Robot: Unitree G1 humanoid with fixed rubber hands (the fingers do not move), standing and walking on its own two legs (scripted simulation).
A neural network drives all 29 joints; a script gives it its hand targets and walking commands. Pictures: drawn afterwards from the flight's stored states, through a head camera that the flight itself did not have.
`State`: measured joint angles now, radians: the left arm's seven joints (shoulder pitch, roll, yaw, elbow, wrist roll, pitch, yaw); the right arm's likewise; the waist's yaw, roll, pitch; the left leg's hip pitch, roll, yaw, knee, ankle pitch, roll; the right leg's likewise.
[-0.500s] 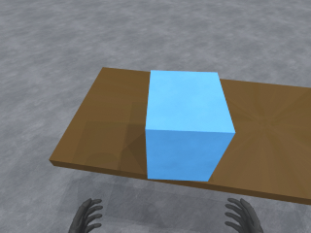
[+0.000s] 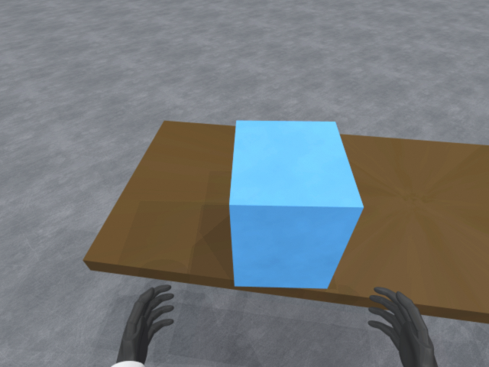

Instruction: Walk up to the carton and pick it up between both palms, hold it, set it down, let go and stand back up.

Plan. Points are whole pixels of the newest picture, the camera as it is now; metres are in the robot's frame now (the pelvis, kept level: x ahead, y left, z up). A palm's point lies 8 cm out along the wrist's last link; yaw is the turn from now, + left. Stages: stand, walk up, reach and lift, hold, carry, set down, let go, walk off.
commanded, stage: reach and lift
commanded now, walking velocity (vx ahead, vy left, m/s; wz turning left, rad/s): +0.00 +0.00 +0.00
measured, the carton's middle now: (283, 206) +0.40 -0.05 +0.04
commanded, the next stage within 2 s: none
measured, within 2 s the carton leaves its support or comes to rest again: neither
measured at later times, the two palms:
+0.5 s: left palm (137, 286) +0.24 +0.18 +0.06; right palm (411, 291) +0.23 -0.22 +0.06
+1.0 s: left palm (145, 219) +0.32 +0.17 +0.11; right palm (414, 229) +0.30 -0.23 +0.11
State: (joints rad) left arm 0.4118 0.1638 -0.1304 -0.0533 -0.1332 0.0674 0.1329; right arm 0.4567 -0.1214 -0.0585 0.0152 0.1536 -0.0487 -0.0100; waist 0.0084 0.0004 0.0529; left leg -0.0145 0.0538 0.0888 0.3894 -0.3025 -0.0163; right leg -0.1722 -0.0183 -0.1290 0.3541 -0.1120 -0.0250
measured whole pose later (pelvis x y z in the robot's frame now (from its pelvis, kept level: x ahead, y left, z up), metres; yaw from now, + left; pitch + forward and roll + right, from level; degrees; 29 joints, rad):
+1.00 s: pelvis +0.00 +0.00 +0.00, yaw -1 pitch +0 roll +0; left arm -0.20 0.19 0.12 -0.20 -0.16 0.68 0.08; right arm -0.19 -0.28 -0.05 0.01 0.34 0.34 -0.11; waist -0.06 -0.01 0.04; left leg -0.08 0.05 0.10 0.35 -0.26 -0.02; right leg -0.25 -0.01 -0.12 0.31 -0.07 -0.03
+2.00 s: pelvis +0.00 -0.01 +0.00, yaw +2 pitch +4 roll +0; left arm -0.67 0.21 0.13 0.49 -0.10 0.45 0.06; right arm -0.69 -0.24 -0.07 0.63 0.27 0.27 -0.12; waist -0.09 0.00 0.00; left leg -0.17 0.05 0.05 0.36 -0.25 -0.03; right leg -0.30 -0.02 -0.16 0.30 -0.06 -0.03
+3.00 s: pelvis -0.02 -0.01 +0.00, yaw +0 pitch +9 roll +1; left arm -0.81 -0.02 0.23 0.95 0.11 -0.02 0.16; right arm -0.78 -0.06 -0.18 0.98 0.04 -0.09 -0.17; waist -0.04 0.01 -0.04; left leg -0.32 0.05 0.09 0.42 -0.25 -0.02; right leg -0.46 -0.02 -0.11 0.35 -0.05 -0.04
